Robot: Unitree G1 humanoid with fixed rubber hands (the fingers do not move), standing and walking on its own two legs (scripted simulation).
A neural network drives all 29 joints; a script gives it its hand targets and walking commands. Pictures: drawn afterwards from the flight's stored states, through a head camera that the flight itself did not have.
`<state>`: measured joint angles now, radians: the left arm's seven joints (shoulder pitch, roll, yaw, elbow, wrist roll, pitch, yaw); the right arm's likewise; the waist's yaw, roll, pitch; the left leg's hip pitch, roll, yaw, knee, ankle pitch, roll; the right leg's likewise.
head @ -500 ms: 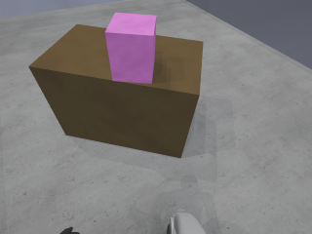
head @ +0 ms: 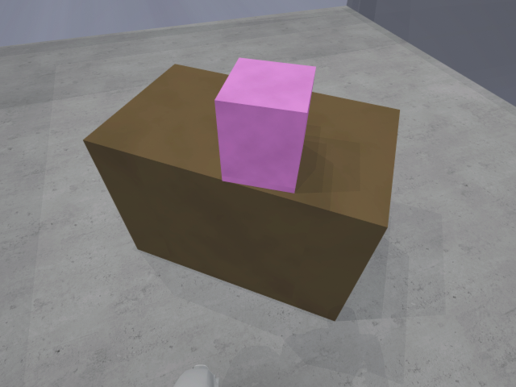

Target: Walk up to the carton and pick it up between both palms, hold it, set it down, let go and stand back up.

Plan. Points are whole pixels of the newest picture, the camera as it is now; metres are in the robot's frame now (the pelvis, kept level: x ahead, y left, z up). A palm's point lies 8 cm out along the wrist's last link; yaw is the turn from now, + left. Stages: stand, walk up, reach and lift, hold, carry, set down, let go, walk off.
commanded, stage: walk up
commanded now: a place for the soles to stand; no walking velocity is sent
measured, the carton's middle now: (267, 126) +0.73 +0.01 -0.01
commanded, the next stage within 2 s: none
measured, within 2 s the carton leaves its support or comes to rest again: neither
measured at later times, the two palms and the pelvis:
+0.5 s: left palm (148, 301) +0.30 +0.23 -0.14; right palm out of the picture +0.12 -0.21 -0.13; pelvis +0.17 +0.02 -0.01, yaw +0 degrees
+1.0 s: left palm (121, 339) +0.22 +0.26 -0.14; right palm (392, 343) +0.24 -0.24 -0.13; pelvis +0.19 +0.00 -0.01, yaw +4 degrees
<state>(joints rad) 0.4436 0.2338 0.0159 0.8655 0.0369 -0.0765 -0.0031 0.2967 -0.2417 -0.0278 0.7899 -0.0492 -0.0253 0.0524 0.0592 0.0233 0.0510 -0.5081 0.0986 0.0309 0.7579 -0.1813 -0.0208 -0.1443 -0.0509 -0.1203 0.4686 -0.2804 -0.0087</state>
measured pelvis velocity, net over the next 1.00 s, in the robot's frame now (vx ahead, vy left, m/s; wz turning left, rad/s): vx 0.19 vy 0.00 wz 0.08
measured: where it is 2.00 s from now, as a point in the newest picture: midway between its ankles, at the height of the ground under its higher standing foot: outside the picture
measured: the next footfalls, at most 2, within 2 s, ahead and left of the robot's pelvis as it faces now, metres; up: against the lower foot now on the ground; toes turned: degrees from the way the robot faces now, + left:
left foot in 0.08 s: +0.21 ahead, +0.13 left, +0.00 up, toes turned +5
right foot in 0.50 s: +0.33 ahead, -0.09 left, +0.00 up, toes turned -3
